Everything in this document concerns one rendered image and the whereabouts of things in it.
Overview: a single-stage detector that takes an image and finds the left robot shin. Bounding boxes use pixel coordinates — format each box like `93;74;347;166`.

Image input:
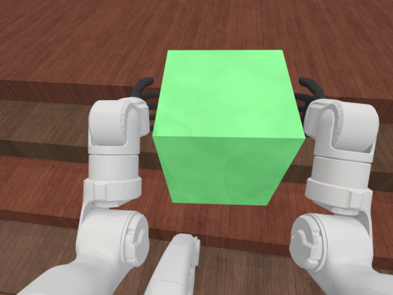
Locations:
174;236;195;295

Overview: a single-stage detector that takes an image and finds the right robot forearm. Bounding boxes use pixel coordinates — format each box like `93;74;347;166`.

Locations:
303;99;379;261

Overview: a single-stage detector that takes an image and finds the right robot hand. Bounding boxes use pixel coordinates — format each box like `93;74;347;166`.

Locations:
294;77;328;138

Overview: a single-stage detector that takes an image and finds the left robot forearm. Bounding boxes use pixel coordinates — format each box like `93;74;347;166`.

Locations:
76;97;150;254

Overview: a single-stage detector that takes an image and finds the robot left upper arm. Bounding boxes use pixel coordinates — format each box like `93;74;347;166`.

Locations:
16;209;149;295

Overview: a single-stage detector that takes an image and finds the left robot hand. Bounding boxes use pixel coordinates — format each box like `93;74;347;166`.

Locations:
128;77;160;132

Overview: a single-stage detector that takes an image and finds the robot right upper arm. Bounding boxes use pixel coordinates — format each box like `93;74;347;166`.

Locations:
289;213;393;295

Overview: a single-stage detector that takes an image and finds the left robot thigh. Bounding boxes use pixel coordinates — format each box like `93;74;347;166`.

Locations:
144;234;200;295

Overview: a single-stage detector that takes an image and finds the carton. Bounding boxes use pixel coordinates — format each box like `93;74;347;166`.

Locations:
152;50;306;205

